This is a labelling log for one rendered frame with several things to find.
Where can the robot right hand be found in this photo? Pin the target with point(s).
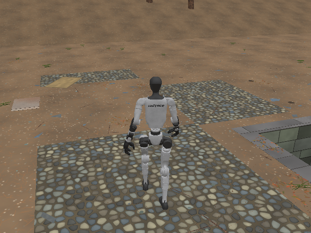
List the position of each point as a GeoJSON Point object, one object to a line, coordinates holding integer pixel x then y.
{"type": "Point", "coordinates": [175, 134]}

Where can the left robot upper arm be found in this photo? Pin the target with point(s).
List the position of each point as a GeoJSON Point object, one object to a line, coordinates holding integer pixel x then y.
{"type": "Point", "coordinates": [138, 108]}

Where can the right robot upper arm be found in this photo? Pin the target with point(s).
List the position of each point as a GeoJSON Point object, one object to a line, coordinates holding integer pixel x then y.
{"type": "Point", "coordinates": [172, 108]}

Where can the robot shin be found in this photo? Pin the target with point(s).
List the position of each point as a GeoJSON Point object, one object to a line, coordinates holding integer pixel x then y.
{"type": "Point", "coordinates": [144, 170]}
{"type": "Point", "coordinates": [165, 186]}

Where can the robot right shin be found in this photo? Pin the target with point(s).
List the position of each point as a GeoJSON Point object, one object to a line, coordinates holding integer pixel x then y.
{"type": "Point", "coordinates": [165, 186]}

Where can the robot left shin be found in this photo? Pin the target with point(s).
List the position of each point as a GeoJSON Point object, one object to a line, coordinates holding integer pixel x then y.
{"type": "Point", "coordinates": [144, 170]}

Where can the robot right forearm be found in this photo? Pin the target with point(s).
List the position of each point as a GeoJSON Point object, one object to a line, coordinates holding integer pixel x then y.
{"type": "Point", "coordinates": [176, 125]}

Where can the robot left hand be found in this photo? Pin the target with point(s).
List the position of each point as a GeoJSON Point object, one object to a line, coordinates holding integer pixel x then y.
{"type": "Point", "coordinates": [125, 146]}

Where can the robot left forearm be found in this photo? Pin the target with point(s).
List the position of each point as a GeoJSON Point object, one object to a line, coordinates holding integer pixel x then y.
{"type": "Point", "coordinates": [131, 131]}

